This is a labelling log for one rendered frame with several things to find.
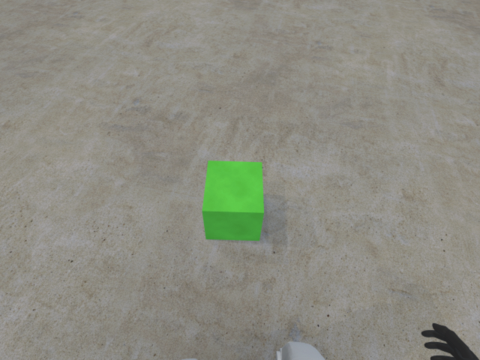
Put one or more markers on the robot right hand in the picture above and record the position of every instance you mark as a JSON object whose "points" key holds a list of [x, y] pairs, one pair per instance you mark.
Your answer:
{"points": [[453, 345]]}

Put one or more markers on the carton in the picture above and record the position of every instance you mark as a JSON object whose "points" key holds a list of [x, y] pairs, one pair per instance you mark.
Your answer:
{"points": [[233, 206]]}

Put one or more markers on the right robot thigh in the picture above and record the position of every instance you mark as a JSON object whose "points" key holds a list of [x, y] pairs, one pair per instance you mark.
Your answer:
{"points": [[298, 351]]}

